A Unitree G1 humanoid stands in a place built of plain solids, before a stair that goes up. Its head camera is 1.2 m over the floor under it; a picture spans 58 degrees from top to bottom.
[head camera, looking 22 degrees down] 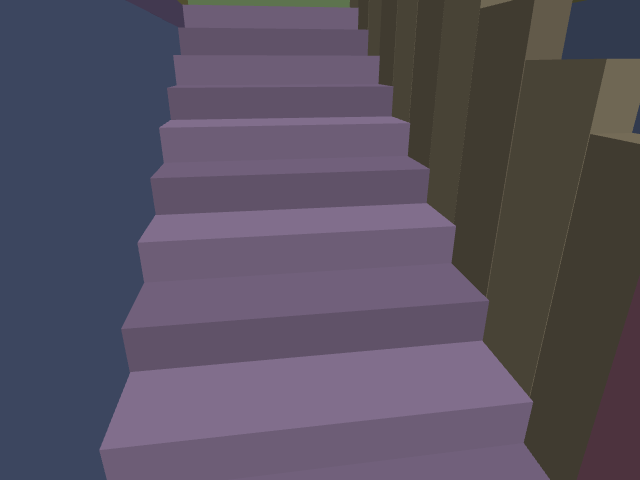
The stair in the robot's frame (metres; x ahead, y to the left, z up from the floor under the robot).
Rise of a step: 0.16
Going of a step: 0.30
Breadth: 1.17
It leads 8 degrees to the left of straight ahead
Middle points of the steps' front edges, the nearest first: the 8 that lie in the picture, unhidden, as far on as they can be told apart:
0.88 -0.03 0.31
1.18 0.01 0.47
1.48 0.06 0.63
1.77 0.10 0.78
2.07 0.14 0.94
2.37 0.19 1.10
2.67 0.23 1.25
2.96 0.27 1.41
